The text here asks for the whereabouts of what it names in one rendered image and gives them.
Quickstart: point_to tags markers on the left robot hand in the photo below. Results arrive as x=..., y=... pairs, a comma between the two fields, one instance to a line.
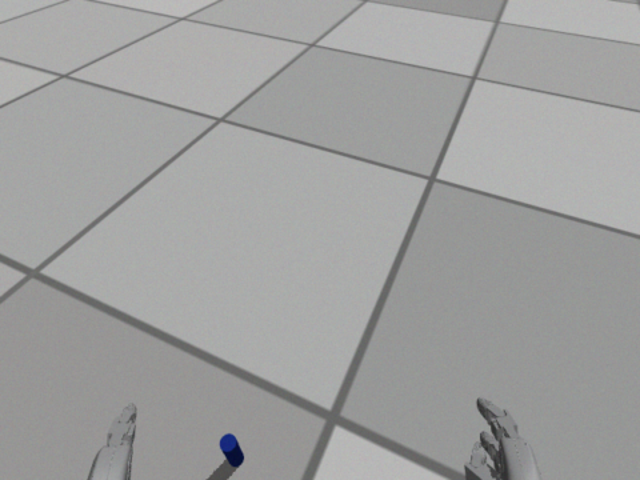
x=113, y=462

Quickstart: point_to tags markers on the can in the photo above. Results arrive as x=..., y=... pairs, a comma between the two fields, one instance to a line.
x=231, y=450

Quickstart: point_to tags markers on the right robot hand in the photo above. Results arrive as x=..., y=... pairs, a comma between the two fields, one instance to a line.
x=513, y=457

